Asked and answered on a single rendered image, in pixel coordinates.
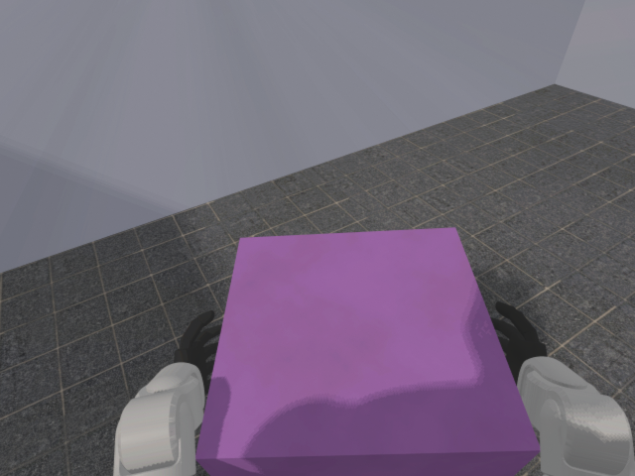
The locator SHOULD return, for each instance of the carton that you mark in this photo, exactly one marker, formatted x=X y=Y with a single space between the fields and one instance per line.
x=360 y=354

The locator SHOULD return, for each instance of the robot left hand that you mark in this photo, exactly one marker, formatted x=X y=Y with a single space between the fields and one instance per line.
x=191 y=347

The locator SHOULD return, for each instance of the robot right hand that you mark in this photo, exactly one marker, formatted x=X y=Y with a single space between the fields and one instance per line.
x=524 y=341

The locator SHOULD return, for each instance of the robot left forearm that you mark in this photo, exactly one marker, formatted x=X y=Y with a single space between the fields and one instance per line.
x=155 y=434

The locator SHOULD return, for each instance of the robot right forearm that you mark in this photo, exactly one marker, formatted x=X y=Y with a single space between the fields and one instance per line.
x=582 y=433

